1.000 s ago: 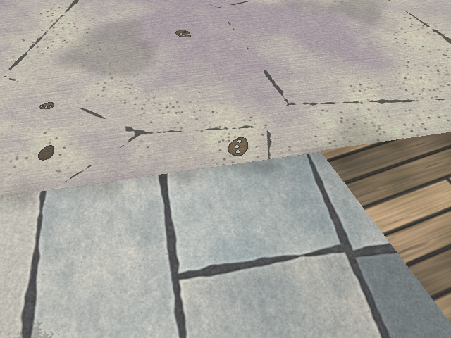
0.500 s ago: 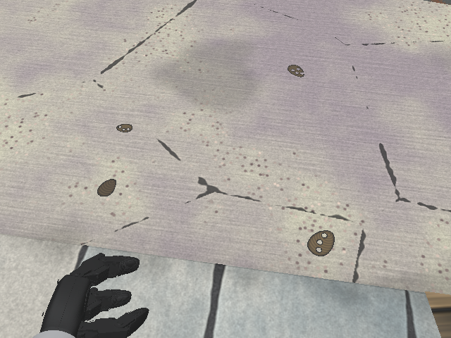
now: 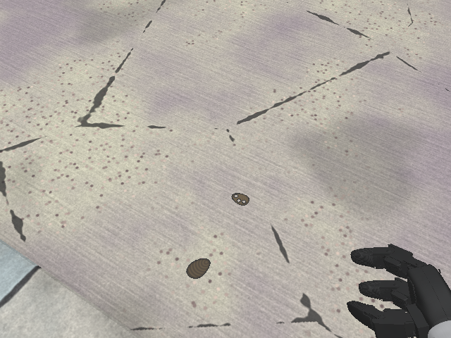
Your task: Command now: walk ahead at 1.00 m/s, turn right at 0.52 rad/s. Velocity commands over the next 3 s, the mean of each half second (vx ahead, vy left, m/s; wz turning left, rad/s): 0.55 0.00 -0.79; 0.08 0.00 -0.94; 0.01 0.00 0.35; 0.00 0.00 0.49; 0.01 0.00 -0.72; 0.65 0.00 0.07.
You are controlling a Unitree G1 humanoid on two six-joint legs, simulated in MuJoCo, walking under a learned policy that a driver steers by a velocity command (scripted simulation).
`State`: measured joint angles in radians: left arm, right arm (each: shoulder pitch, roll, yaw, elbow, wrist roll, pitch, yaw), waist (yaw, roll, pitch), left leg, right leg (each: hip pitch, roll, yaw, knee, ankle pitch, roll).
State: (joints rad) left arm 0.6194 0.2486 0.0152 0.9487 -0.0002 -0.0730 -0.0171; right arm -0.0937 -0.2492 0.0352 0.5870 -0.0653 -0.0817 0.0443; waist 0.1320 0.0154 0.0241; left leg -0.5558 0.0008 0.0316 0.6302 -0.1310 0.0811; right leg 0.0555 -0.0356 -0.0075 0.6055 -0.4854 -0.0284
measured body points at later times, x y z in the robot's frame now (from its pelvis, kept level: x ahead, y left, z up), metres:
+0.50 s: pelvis +0.36 -0.05 -0.11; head +0.41 -0.06 +0.34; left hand +0.53 +0.19 -0.24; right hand +0.37 -0.34 -0.23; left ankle +0.29 +0.11 -0.62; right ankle +0.44 -0.10 -0.82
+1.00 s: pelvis +0.50 -0.02 -0.08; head +0.53 -0.02 +0.37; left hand +0.81 +0.10 -0.19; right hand +0.41 -0.34 -0.15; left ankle +0.62 +0.02 -0.82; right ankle +0.43 -0.09 -0.78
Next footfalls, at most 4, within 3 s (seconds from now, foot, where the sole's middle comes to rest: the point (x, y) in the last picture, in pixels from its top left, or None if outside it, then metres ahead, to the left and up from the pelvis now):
0.40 right None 0.48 -0.11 -0.86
0.92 left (268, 289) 0.64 -0.02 -0.86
1.28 right None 0.45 -0.09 -0.86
1.68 left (237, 295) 0.61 0.08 -0.86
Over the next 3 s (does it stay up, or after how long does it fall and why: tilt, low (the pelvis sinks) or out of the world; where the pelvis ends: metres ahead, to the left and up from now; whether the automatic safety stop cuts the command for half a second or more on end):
stays up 0.75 -0.14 -0.08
